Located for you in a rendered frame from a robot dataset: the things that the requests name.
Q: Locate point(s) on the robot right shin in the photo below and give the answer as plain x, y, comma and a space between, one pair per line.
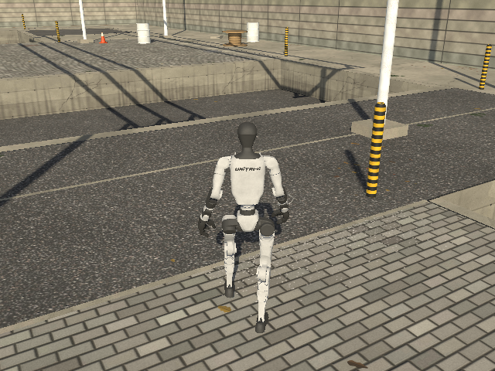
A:
262, 293

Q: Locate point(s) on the robot left upper arm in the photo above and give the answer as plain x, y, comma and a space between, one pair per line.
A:
218, 177

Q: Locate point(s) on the robot right upper arm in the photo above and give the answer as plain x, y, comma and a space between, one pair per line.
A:
275, 175

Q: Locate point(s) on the right robot hand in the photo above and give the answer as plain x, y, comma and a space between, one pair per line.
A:
278, 212

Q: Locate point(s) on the right robot forearm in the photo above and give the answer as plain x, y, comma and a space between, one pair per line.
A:
283, 202

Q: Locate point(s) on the left robot forearm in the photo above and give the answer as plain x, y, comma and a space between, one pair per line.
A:
209, 207

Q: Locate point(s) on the humanoid robot torso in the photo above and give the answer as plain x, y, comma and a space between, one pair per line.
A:
247, 177

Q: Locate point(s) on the left robot hand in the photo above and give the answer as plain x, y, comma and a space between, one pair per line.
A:
202, 225

